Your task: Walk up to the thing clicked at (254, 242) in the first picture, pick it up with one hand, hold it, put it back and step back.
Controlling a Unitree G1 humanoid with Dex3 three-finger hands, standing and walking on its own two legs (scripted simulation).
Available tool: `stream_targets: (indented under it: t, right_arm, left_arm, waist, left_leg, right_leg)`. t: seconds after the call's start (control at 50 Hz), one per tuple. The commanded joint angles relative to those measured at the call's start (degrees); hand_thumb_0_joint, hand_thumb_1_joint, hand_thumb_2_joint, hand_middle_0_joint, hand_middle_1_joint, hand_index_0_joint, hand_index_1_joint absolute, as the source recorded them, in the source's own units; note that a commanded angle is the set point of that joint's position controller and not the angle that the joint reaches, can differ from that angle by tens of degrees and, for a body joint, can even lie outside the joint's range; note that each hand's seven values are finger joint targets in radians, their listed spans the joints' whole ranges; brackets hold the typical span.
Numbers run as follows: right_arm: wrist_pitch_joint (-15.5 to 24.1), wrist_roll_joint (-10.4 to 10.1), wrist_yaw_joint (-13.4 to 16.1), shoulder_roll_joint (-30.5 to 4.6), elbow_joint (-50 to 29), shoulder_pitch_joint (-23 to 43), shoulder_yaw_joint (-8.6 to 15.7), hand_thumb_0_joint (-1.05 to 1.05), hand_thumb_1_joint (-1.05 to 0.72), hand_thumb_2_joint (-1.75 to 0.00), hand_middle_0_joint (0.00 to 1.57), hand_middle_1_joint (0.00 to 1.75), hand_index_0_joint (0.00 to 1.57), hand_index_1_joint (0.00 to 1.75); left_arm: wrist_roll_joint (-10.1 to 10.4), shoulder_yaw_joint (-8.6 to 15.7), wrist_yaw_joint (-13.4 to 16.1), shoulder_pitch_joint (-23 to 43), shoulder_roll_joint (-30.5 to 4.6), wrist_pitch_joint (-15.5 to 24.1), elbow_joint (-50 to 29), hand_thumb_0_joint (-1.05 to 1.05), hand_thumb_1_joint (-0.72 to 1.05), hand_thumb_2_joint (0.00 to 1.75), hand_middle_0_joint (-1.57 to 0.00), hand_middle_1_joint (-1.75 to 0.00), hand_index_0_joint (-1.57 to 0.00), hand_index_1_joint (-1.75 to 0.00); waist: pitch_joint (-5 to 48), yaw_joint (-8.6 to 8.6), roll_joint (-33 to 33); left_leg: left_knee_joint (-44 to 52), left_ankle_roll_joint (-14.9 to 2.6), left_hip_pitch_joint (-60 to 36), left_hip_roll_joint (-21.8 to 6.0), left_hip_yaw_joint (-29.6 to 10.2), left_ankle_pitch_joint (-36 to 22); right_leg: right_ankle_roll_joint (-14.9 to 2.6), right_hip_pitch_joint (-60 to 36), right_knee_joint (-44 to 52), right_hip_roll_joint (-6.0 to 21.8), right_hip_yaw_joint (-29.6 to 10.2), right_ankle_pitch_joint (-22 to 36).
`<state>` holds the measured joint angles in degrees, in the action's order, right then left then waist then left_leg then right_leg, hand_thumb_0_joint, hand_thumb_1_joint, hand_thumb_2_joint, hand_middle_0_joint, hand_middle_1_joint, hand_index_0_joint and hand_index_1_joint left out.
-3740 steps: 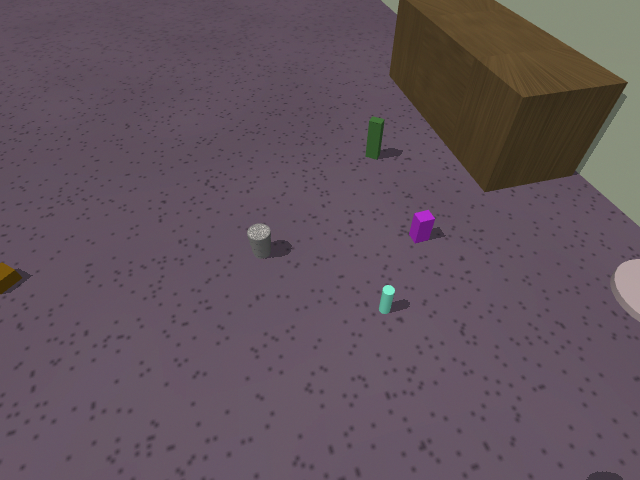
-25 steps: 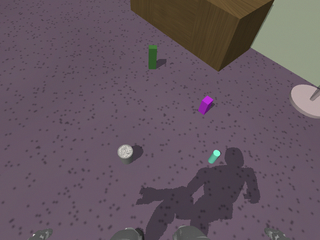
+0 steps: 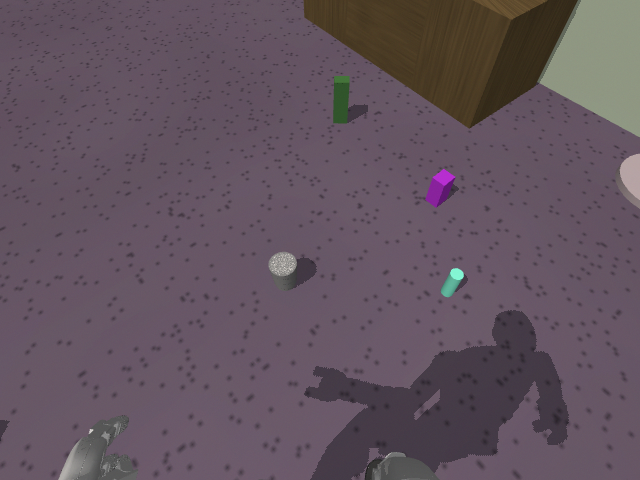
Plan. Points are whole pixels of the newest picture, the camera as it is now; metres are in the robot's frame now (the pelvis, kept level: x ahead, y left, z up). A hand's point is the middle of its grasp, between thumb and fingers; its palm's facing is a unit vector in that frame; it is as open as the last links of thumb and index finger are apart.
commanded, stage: step back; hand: left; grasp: from above
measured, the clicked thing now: (284, 273) +0.76 +0.14 -0.70
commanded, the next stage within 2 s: none
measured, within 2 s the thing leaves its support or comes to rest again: neither
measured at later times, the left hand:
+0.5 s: hand out of the picture -0.08 +0.24 -0.14, palm faces -0.08 -0.91 -0.40, open 7.4 cm
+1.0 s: hand out of the picture -0.23 +0.26 -0.15, palm faces -0.04 -0.94 -0.35, open 7.4 cm
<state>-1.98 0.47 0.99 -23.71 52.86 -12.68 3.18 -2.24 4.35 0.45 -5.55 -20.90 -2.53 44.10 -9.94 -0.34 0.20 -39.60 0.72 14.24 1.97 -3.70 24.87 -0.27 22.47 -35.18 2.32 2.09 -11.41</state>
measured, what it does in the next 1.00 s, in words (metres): walks backwards: left foot, then right foot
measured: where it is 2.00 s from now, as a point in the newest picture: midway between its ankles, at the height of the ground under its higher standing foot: outside the picture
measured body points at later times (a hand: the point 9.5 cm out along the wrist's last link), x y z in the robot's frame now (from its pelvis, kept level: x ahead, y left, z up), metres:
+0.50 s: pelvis -0.16 -0.02 +0.00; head -0.11 -0.04 +0.44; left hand -0.08 +0.29 -0.11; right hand -0.04 -0.34 -0.12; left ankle -0.08 +0.12 -0.69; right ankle -0.17 -0.14 -0.72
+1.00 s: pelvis -0.33 -0.01 +0.01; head -0.28 +0.02 +0.45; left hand -0.23 +0.30 -0.12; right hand -0.22 -0.32 -0.09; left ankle -0.26 +0.10 -0.72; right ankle -0.39 -0.16 -0.65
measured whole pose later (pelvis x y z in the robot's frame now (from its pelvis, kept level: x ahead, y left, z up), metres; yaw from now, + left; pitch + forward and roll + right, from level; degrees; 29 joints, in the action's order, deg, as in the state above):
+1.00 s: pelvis -0.33 -0.01 +0.01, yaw -3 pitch -2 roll -1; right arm -1.3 1.9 0.2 -20.3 49.2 -7.5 2.3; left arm -1.4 4.1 -0.1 -9.8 -23.2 -3.9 48.1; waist -8.2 1.5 -2.9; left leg -31.3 -1.6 19.5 -0.9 0.3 10.5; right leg 0.9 21.6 -62.9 -4.1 -8.5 -26.9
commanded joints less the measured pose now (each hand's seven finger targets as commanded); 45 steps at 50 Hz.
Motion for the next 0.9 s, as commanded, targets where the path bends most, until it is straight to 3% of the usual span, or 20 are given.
stream_targets:
  t: [0.0,0.02,0.04,0.06,0.12,0.22,0.34,0.38,0.4,0.42,0.44,0.5,0.66,0.7,0.72,0.74,0.76,0.78,0.84,0.88]
  right_arm:
    - [2.2,1.7,0.8,-11.4,-3.2,-3.6,3.6,0.0,-0.9,-0.9,0.2,0.3,0.2,0.3]
    - [2.2,2.2,0.6,-16.6,-4.1,-2.3,4.8,0.0,-0.9,-0.9,0.2,0.3,0.2,0.3]
    - [1.8,2.0,0.2,-20.9,-5.7,0.8,5.3,0.0,-0.9,-0.9,0.2,0.3,0.2,0.3]
    - [2.2,2.2,0.5,-19.8,-6.3,3.1,5.2,0.0,-0.9,-0.9,0.2,0.3,0.2,0.3]
    - [2.4,2.1,1.0,-12.4,-7.8,8.4,2.9,0.0,-0.9,-0.9,0.2,0.3,0.2,0.3]
    - [1.9,1.4,1.1,-11.5,-7.2,2.2,3.3,0.0,-0.9,-0.9,0.2,0.3,0.2,0.3]
    - [0.3,0.7,0.6,-13.5,-9.5,6.7,3.7,0.0,-0.9,-0.9,0.2,0.3,0.2,0.3]
    - [-0.3,0.0,0.3,-11.6,-9.8,7.5,3.1,0.0,-0.9,-0.9,0.2,0.3,0.2,0.3]
    - [-0.2,-0.3,0.2,-9.6,-10.7,7.3,2.3,0.0,-0.9,-0.9,0.2,0.3,0.2,0.3]
    - [-0.3,-0.4,1.3,-9.1,-11.0,9.0,2.8,0.0,-0.9,-0.9,0.2,0.3,0.2,0.3]
    - [-0.4,-0.3,1.5,-11.4,-10.1,7.7,3.8,0.0,-0.9,-0.9,0.2,0.3,0.2,0.3]
    - [-0.1,-0.8,0.8,-9.8,-6.9,4.4,2.6,0.0,-0.9,-0.9,0.2,0.3,0.2,0.3]
    - [1.9,0.6,1.3,-7.3,-7.1,1.8,1.5,0.0,-0.9,-0.9,0.2,0.3,0.2,0.3]
    - [1.8,1.0,1.1,-7.9,-4.8,-2.6,2.4,0.0,-0.9,-0.9,0.2,0.3,0.2,0.3]
    - [1.7,1.7,1.2,-10.3,-4.8,-2.3,3.4,0.0,-0.9,-0.9,0.2,0.3,0.2,0.3]
    - [1.4,2.5,1.2,-15.6,-5.1,-0.9,4.6,0.0,-0.9,-0.9,0.2,0.3,0.2,0.3]
    - [1.2,2.1,0.5,-20.3,-7.0,2.1,4.8,0.0,-0.9,-0.9,0.2,0.3,0.2,0.3]
    - [1.6,2.0,0.8,-20.7,-7.8,4.9,5.1,0.0,-0.9,-0.9,0.2,0.3,0.2,0.3]
    - [1.8,2.5,1.1,-12.5,-8.8,10.4,2.8,0.0,-0.9,-0.9,0.2,0.3,0.2,0.3]
    - [1.8,1.9,0.8,-11.3,-8.1,8.0,2.8,0.0,-0.9,-0.9,0.2,0.3,0.2,0.3]
  left_arm:
    - [1.5,2.9,0.5,-3.0,-11.6,-0.9,-4.2,0.0,0.9,0.9,-0.2,-0.3,-0.2,-0.3]
    - [1.7,2.6,0.4,-2.4,-9.8,-0.8,-5.0,0.0,0.9,0.9,-0.2,-0.3,-0.2,-0.3]
    - [1.4,3.8,1.2,2.3,-12.2,-0.8,-5.5,0.0,0.9,0.9,-0.2,-0.3,-0.2,-0.3]
    - [0.7,4.2,1.4,3.9,-13.5,-0.8,-5.1,0.0,0.9,0.9,-0.2,-0.3,-0.2,-0.3]
    - [2.1,3.9,0.7,-4.0,-11.8,-0.7,-1.9,0.0,0.9,0.9,-0.2,-0.3,-0.2,-0.3]
    - [1.2,3.5,0.6,-2.1,-10.4,0.1,-2.3,0.0,0.9,0.9,-0.2,-0.3,-0.2,-0.3]
    - [0.9,2.9,0.4,-9.6,-10.1,1.4,2.1,0.0,0.9,0.9,-0.2,-0.3,-0.2,-0.3]
    - [0.0,3.6,0.3,-11.0,-12.7,1.9,3.3,0.0,0.9,0.9,-0.2,-0.3,-0.2,-0.3]
    - [-0.7,4.9,0.2,-10.9,-17.1,2.0,2.5,0.0,0.9,0.9,-0.2,-0.3,-0.2,-0.3]
    - [-0.4,6.0,0.1,-5.7,-23.3,1.4,0.4,0.0,0.9,0.9,-0.2,-0.3,-0.2,-0.3]
    - [-0.3,5.8,0.4,-1.3,-23.1,1.6,-1.7,0.0,0.9,0.9,-0.2,-0.3,-0.2,-0.3]
    - [-0.1,3.9,0.8,2.4,-14.9,1.7,-2.2,0.0,0.9,0.9,-0.2,-0.3,-0.2,-0.3]
    - [0.0,3.9,1.7,-4.3,-14.1,0.1,-3.1,0.0,0.9,0.9,-0.2,-0.3,-0.2,-0.3]
    - [0.8,3.3,1.3,-1.9,-14.2,-0.8,-3.9,0.0,0.9,0.9,-0.2,-0.3,-0.2,-0.3]
    - [1.0,2.3,1.0,-2.6,-12.3,-1.1,-4.6,0.0,0.9,0.9,-0.2,-0.3,-0.2,-0.3]
    - [1.3,1.8,0.8,-3.3,-9.8,-1.2,-4.6,0.0,0.9,0.9,-0.2,-0.3,-0.2,-0.3]
    - [1.3,2.6,1.8,0.0,-12.3,-1.3,-5.0,0.0,0.9,0.9,-0.2,-0.3,-0.2,-0.3]
    - [1.0,3.2,2.0,1.1,-14.0,-1.5,-4.3,0.0,0.9,0.9,-0.2,-0.3,-0.2,-0.3]
    - [1.8,3.3,1.1,-5.1,-13.2,-1.4,-0.6,0.0,0.9,0.9,-0.2,-0.3,-0.2,-0.3]
    - [1.4,3.6,0.8,-6.1,-13.1,-1.3,0.2,0.0,0.9,0.9,-0.2,-0.3,-0.2,-0.3]
  waist:
    - [16.0,0.68,-3.1]
    - [15.1,0.81,10.2]
    - [11.9,-2.47,14.6]
    - [8.7,-2.54,13.2]
    - [9.2,3.14,6.3]
    - [10.2,-1.15,7.8]
    - [16.3,1.19,11.5]
    - [16.6,1.82,7.4]
    - [15.2,1.93,-5.8]
    - [12.0,4.23,-18.1]
    - [7.7,2.74,-16.9]
    - [7.2,-0.57,-8.0]
    - [14.4,3.12,-13.4]
    - [15.6,0.78,-9.7]
    - [15.6,1.1,-6.1]
    - [14.8,1.55,7.9]
    - [12.9,-0.65,11.8]
    - [10.6,-1.24,13.5]
    - [9.6,4.14,5.0]
    - [9.1,3.19,5.1]
  left_leg:
    - [19.8,-2.46,-5.8,-6.1,-4.7,-18.2]
    - [20.3,-7.44,-9.0,-18.1,-20.4,-25.8]
    - [22.1,-16.3,2.4,-24.6,-25.9,-26.4]
    - [22.8,-18.62,7.8,-26.2,-28.2,-26.4]
    - [15.2,-12.82,-1.4,-15.7,-8.9,-39.8]
    - [12.3,-14.05,-10.3,-14.6,-8.5,-37.1]
    - [6.0,-11.61,-7.1,-14.4,-6.9,-30.7]
    - [2.7,-6.9,3.1,-10.6,-5.1,-20.4]
    - [-5.1,-3.27,13.9,-3.1,-2.5,-7.8]
    - [-19.1,-0.6,13.1,3.1,-0.6,10.3]
    - [-26.3,-0.08,8.7,0.3,-5.5,11.0]
    - [-29.0,-0.64,12.5,5.4,-5.4,2.9]
    - [2.9,0.37,10.2,-0.3,2.1,2.6]
    - [18.4,-0.67,0.2,0.4,4.3,-13.0]
    - [18.8,-2.21,-5.4,-3.8,-2.8,-18.3]
    - [19.9,-7.14,-9.7,-16.1,-18.9,-26.6]
    - [21.0,-15.06,2.1,-24.2,-25.2,-26.6]
    - [23.6,-18.77,9.2,-27.5,-30.2,-22.7]
    - [17.7,-12.68,3.8,-15.8,-9.9,-29.6]
    - [17.7,-11.75,0.4,-14.4,-8.9,-26.3]
  right_leg:
    - [-4.33,-8.7,-3.2,5.7,-9.5,9.0]
    - [-1.63,2.7,-11.8,-2.2,-3.9,-7.4]
    - [-0.21,2.0,-22.2,-6.2,-7.0,-24.9]
    - [-0.25,0.4,-30.4,-5.6,-12.4,-25.6]
    - [-0.92,6.3,-36.9,-8.2,-12.8,-17.6]
    - [2.22,7.0,-25.3,-7.0,-10.2,-18.1]
    - [0.61,-8.3,8.4,-3.6,-3.1,-5.7]
    - [-1.83,-16.2,11.9,-1.1,-7.6,1.3]
    - [-5.6,-17.3,12.8,8.1,-22.4,0.6]
    - [-16.15,-3.4,17.6,20.1,-33.5,0.2]
    - [-17.38,6.8,19.2,22.3,-35.9,-1.1]
    - [-10.59,-2.3,10.8,10.0,-15.1,13.6]
    - [-10.5,-22.1,1.1,10.8,-14.1,26.7]
    - [-7.82,-16.0,-3.8,8.8,-11.6,20.8]
    - [-4.91,-7.5,-6.1,6.3,-11.2,12.0]
    - [-1.93,5.5,-16.3,-2.3,-5.9,-8.3]
    - [-0.7,3.1,-25.6,-6.1,-7.6,-25.8]
    - [-0.56,0.0,-33.9,-5.2,-11.8,-25.8]
    - [-0.83,4.2,-40.1,-7.8,-14.0,-17.7]
    - [0.2,5.6,-38.9,-8.5,-12.5,-15.6]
